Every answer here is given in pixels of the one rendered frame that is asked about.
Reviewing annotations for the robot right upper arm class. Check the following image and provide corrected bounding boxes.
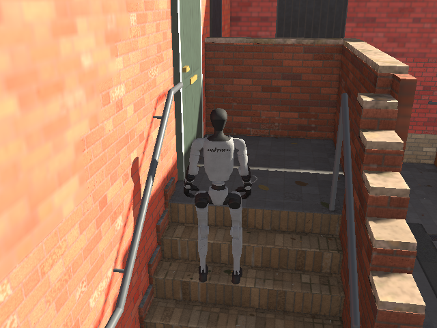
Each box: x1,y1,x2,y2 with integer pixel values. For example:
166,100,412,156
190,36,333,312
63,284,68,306
233,138,249,176

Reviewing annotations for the right robot hand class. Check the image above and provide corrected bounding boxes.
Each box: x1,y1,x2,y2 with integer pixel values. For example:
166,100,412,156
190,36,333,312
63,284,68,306
235,187,251,199

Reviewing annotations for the robot left upper arm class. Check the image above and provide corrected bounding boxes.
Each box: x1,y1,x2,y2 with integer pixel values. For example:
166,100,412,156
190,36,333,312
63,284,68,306
188,138,205,176

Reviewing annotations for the humanoid robot head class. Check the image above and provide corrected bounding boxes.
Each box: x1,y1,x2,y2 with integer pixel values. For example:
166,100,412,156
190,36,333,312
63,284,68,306
207,108,231,141

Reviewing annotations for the robot right shin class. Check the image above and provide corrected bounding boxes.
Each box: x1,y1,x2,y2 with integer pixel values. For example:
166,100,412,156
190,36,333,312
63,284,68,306
232,227,242,275

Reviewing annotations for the left robot hand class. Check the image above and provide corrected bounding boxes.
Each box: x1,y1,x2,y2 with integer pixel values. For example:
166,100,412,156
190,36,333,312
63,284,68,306
184,185,199,197

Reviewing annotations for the robot right forearm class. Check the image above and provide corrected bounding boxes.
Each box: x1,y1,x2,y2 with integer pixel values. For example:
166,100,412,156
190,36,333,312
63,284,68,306
241,166,252,190

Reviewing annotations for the robot left forearm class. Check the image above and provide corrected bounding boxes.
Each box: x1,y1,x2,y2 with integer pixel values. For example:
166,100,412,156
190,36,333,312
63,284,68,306
184,166,195,189

